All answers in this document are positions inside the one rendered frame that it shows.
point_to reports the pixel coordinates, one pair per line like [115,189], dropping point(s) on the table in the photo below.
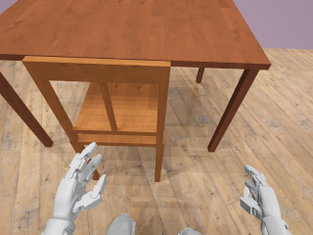
[204,34]

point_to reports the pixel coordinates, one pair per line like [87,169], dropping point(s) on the robot left shin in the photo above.
[125,214]

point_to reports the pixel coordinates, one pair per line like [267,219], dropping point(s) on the robot left hand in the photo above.
[73,186]

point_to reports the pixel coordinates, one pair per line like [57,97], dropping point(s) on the robot right forearm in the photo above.
[272,225]

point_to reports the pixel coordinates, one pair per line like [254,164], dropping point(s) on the robot right hand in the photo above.
[264,201]

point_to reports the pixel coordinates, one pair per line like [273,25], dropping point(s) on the robot left forearm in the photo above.
[59,226]

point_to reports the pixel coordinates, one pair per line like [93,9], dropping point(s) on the chair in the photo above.
[125,104]

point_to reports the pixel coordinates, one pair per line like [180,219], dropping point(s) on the robot left thigh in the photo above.
[122,225]

